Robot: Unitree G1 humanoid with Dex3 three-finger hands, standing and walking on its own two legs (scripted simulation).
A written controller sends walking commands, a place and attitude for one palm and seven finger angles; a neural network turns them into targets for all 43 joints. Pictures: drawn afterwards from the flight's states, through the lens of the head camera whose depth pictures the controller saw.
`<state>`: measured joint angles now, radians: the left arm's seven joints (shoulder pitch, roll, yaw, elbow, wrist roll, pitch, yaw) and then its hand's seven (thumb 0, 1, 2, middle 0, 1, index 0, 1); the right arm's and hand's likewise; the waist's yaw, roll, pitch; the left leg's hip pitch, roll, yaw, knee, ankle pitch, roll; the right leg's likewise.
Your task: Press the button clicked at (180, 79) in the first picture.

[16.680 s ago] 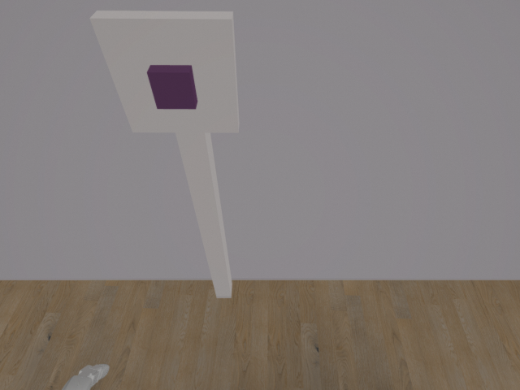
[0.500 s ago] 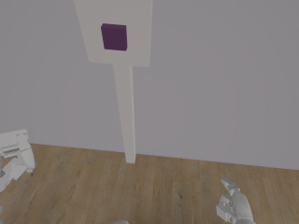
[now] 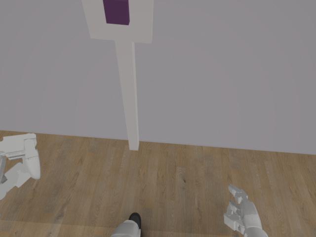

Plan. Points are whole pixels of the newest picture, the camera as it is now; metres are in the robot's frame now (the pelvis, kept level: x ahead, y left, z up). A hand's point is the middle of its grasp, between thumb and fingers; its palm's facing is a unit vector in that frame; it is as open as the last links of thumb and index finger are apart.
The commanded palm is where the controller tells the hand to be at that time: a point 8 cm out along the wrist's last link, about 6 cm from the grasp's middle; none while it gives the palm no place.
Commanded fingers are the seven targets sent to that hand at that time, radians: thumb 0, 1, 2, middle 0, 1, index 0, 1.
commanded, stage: stop stepping back and stand still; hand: left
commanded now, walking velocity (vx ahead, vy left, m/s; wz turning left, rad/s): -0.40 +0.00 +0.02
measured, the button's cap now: (117, 10) +0.67 +0.18 +0.20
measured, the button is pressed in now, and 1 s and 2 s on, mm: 0 0 0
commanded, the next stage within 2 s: let the arm hang, fingers relaxed in 1.36 s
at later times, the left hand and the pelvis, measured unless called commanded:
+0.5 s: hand out of the picture +0.09 +0.25 +0.19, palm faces +0.26 -0.86 -0.44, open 3.1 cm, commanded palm +0.05 +0.31 +0.19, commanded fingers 0.00 0.90 0.90 -1.30 -1.50 -1.30 -1.50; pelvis -0.09 +0.03 +0.01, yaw -1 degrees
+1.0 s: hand out of the picture +0.04 +0.28 +0.18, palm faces +0.36 -0.79 -0.50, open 3.1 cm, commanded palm -0.01 +0.32 +0.19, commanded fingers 0.00 0.90 0.90 -1.30 -1.50 -1.30 -1.50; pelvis -0.14 +0.04 +0.00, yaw +1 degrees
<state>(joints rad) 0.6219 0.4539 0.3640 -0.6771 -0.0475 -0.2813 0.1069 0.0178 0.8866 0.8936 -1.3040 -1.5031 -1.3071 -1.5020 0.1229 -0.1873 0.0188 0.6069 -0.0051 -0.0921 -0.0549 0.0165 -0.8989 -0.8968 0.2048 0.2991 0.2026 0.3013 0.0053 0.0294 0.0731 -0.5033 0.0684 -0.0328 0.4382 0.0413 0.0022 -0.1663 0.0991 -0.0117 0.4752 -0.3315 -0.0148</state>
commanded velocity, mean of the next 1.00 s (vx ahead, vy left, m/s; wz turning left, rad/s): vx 0.12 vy -0.05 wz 0.00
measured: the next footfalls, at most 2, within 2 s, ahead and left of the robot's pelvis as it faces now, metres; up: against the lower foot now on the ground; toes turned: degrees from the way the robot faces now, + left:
left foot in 0.14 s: +0.12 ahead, +0.10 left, +0.00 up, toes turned -2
right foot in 0.48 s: -0.06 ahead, -0.09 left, +0.00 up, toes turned -4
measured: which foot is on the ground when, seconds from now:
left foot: down 0.00-0.04, up 0.06-0.12, down 0.14-0.48, up 0.50-0.64, down 0.66-1.00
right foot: down 0.00-0.22, up 0.24-0.46, down 0.48-0.66, up 0.68-0.94, down 0.96-1.00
